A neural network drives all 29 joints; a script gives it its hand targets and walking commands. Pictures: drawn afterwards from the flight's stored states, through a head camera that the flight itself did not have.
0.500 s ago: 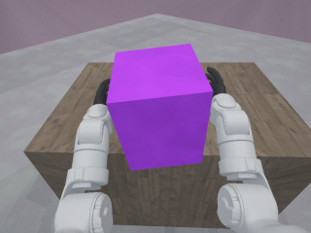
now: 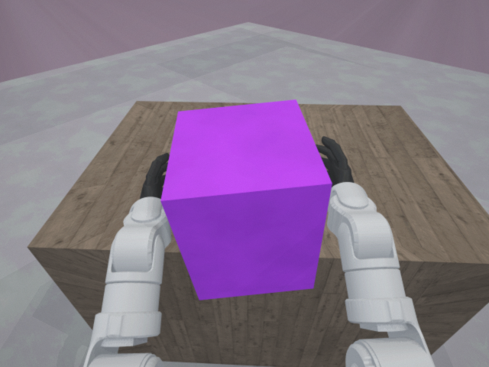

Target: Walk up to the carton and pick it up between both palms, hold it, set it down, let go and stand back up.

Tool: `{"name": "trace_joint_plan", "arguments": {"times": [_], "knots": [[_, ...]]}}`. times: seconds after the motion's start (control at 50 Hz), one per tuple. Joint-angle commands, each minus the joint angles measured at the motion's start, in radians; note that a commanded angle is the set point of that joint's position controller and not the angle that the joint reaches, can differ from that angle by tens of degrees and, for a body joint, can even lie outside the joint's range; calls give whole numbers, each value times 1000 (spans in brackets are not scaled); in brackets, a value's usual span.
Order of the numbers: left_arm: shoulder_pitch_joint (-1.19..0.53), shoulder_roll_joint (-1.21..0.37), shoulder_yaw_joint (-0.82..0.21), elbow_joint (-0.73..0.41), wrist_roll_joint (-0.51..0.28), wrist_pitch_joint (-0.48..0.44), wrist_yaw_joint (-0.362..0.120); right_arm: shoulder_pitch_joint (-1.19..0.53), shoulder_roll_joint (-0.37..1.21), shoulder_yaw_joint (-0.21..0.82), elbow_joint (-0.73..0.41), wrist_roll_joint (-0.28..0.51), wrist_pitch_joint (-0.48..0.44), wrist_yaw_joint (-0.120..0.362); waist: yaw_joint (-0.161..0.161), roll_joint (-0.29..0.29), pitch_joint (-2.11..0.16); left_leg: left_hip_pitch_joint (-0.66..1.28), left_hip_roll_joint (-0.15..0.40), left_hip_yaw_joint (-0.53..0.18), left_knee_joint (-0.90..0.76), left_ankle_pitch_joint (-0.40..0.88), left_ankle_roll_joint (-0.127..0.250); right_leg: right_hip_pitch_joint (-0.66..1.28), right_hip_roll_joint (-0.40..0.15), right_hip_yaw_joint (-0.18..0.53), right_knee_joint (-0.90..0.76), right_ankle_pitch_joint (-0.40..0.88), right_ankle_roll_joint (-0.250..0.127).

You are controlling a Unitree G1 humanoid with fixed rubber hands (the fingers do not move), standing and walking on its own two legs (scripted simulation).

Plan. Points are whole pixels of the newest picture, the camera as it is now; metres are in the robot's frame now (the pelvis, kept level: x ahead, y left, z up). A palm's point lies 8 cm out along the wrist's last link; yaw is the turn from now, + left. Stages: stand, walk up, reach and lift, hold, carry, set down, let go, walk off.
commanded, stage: hold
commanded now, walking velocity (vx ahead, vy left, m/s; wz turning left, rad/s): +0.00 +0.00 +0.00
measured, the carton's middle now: (246, 201) +0.37 +0.01 +0.13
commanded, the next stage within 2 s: none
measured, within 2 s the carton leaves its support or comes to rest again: neither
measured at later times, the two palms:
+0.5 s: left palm (154, 189) +0.35 +0.15 +0.18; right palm (344, 176) +0.35 -0.14 +0.20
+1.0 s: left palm (160, 196) +0.35 +0.15 +0.16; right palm (343, 182) +0.36 -0.14 +0.18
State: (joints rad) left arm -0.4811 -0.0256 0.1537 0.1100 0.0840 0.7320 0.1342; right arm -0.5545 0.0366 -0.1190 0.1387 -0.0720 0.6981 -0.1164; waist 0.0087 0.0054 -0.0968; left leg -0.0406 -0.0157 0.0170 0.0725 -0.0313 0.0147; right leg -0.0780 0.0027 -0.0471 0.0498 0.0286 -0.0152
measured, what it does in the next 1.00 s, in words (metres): stands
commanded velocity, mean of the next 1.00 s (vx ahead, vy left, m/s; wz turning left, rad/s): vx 0.00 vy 0.00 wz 0.00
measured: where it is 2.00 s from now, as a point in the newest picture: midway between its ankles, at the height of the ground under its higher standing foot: outside the picture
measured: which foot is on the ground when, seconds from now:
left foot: down 0.00-1.00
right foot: down 0.00-1.00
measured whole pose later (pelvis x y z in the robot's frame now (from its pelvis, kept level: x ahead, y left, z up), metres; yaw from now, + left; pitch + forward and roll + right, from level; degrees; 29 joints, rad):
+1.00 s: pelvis +0.00 -0.01 +0.00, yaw +0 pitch +1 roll +0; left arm -0.48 0.01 0.12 0.13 0.04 0.70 0.15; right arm -0.55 0.02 -0.09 0.13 -0.03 0.69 -0.15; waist 0.00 0.01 -0.12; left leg -0.09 -0.01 0.01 0.13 -0.06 0.01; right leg -0.14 0.01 -0.04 0.13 -0.02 -0.02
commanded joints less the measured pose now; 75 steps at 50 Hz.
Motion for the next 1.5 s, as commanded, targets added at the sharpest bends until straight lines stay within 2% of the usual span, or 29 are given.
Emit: {"name": "trace_joint_plan", "arguments": {"times": [0.0, 0.1, 0.12, 0.16, 0.22, 0.26, 0.28, 0.36, 0.46, 0.52, 0.54, 0.6, 0.64, 0.68, 0.74, 0.8, 0.84, 0.9, 0.92, 0.94, 1.0, 1.04, 1.1, 1.16, 1.18, 1.28, 1.34, 1.4, 1.48], "knots": [[-718, -506, -511, -336, -180, -64, -152, -561, 548, 450, -252, 154, -10, 112, -21, -5, -400, -46, -14, -35, 24, 199, -15, 290, -7, 68, 103, 259, 14], [-878, -537, -559, -423, -205, -74, -137, -691, 580, 501, -326, 183, -24, 104, 9, 24, -573, -105, 1, -11, 72, 95, -16, 224, 0, 57, 127, 63, 0], [-863, -548, -541, -373, -192, -67, -138, -701, 588, 491, -314, 168, -21, 102, 11, 10, -562, -134, 5, -15, 72, 57, -13, 196, 2, 54, 131, 20, -4], [-858, -537, -483, -255, -158, -54, -144, -678, 546, 414, -182, 106, -9, 106, 1, 8, -485, -178, 16, -13, 53, -118, -12, 135, 5, 39, 120, -152, -6], [-846, -497, -363, -50, -76, -48, -172, -666, 468, 267, 16, 11, -7, 133, -10, 36, -352, -241, 10, -11, 49, -261, -16, 54, 18, 29, 129, -282, -16], [-857, -463, -272, 69, -22, -66, -190, -682, 430, 175, 134, -43, -27, 159, -9, 44, -303, -252, 9, -17, 49, -316, -19, 18, 29, 22, 127, -314, -24], [-877, -449, -238, 102, -9, -86, -198, -711, 423, 150, 156, -56, -44, 169, -21, 22, -304, -249, 2, -9, 66, -305, -14, 1, 26, 27, 137, -308, -24], [-1003, -445, -160, 197, 10, -177, -213, -870, 463, 116, 218, -53, -133, 194, 7, -13, -391, -215, -4, -8, 103, -232, 1, -42, 21, 36, 148, -286, -19], [-1141, -489, -181, 212, -10, -267, -189, -999, 515, 133, 237, -13, -218, 169, 18, 26, -579, -252, -2, -16, 123, -204, 13, 6, 18, 48, 191, -251, -16], [-1159, -478, -174, 262, -21, -286, -173, -975, 517, 122, 330, -11, -221, 164, 4, -4, -556, -277, 6, -23, 122, -256, 13, 20, 22, 46, 200, -284, -18], [-1148, -474, -170, 293, -16, -286, -170, -949, 501, 109, 369, -17, -221, 161, -2, 11, -520, -304, -6, -6, 132, -247, 14, 15, 15, 56, 193, -295, -22], [-1101, -491, -163, 339, -13, -279, -169, -905, 501, 96, 406, -23, -213, 161, -10, 2, -529, -257, -13, -2, 149, -182, 7, 20, 17, 43, 197, -219, -23], [-1068, -516, -181, 321, -27, -277, -167, -898, 536, 129, 379, -2, -211, 162, -2, -13, -543, -238, -13, -10, 147, -126, 8, 70, 14, 49, 191, -157, -27], [-1065, -518, -203, 271, -49, -275, -165, -874, 566, 155, 359, 18, -203, 157, -14, -32, -511, -262, -13, -11, 141, -70, 15, 104, 11, 54, 197, -78, -17], [-1027, -543, -328, 93, -126, -252, -148, -848, 605, 281, 184, 102, -182, 134, -8, -40, -591, -185, -17, -31, 140, 126, 15, 212, -3, 80, 220, 195, -4], [-912, -541, -450, -95, -191, -211, -127, -736, 636, 418, -14, 168, -140, 93, -8, -54, -697, -87, -32, -44, 119, 308, 18, 355, -12, 90, 246, 518, 40], [-808, -524, -496, -174, -214, -168, -119, -651, 610, 464, -101, 197, -99, 75, 9, -43, -637, -47, -33, -53, 107, 382, 15, 375, -19, 97, 244, 611, 49], [-658, -492, -508, -258, -207, -99, -118, -509, 574, 464, -146, 187, -39, 62, 8, -29, -480, -23, -28, -54, 80, 348, 5, 334, -20, 89, 204, 530, 47], [-647, -482, -522, -288, -211, -83, -119, -478, 561, 466, -162, 191, -24, 63, 2, 7, -425, -23, -29, -49, 73, 319, 5, 300, -14, 88, 187, 478, 43], [-624, -487, -520, -314, -213, -71, -120, -460, 555, 471, -192, 189, -9, 65, -6, -5, -404, -23, -27, -49, 64, 306, 3, 298, -11, 79, 177, 448, 45], [-659, -489, -536, -374, -220, -43, -134, -487, 556, 492, -254, 186, 11, 78, 10, 8, -358, -65, -25, -32, 65, 250, -2, 258, -12, 75, 150, 330, 32], [-704, -506, -546, -392, -225, -41, -136, -547, 562, 508, -302, 187, 13, 87, 3, -19, -388, -73, -23, -35, 71, 197, -10, 225, -4, 68, 140, 244, 26], [-794, -528, -573, -434, -232, -56, -138, -614, 582, 522, -342, 191, -3, 92, -6, -4, -486, -96, -7, -31, 82, 116, -7, 186, 0, 64, 148, 121, 9], [-811, -540, -550, -380, -212, -56, -142, -634, 558, 487, -306, 156, -6, 97, -9, 9, -509, -119, 6, -19, 86, 26, -13, 154, 2, 59, 144, -19, 6], [-818, -536, -528, -345, -198, -53, -147, -622, 541, 456, -253, 130, -2, 99, -19, 12, -501, -138, 2, -14, 89, -19, -15, 126, 2, 55, 135, -70, -2], [-830, -485, -363, -78, -76, -57, -175, -632, 468, 266, 27, 19, -17, 138, -7, 59, -355, -216, 8, -10, 67, -219, -24, 37, 15, 42, 116, -284, -21], [-863, -454, -270, 44, -32, -103, -189, -679, 462, 194, 132, -21, -61, 167, -5, 30, -311, -219, 9, -15, 67, -221, -22, 4, 24, 32, 115, -277, -27], [-942, -461, -237, 91, -27, -167, -189, -788, 500, 201, 146, -20, -126, 179, 14, -14, -432, -182, 3, -9, 92, -122, -8, 29, 12, 43, 130, -188, -17], [-1050, -498, -262, 111, -50, -223, -178, -882, 527, 209, 166, 16, -181, 162, 10, 17, -548, -217, 4, -15, 97, -140, 1, 56, 15, 53, 170, -178, -9]]}}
